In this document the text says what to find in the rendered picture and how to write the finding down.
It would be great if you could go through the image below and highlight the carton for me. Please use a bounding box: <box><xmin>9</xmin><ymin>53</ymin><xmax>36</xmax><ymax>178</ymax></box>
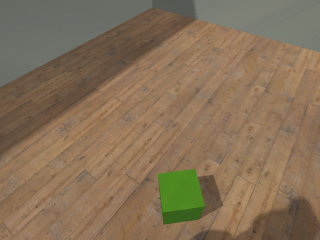
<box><xmin>158</xmin><ymin>169</ymin><xmax>205</xmax><ymax>225</ymax></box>

